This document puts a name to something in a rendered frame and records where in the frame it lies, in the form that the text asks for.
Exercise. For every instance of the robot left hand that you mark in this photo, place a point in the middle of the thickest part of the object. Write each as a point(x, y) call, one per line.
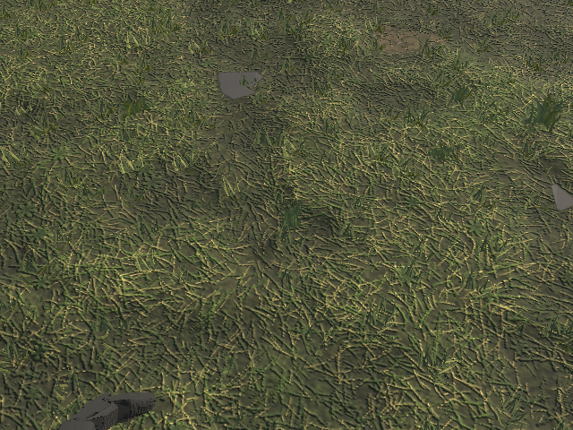
point(105, 411)

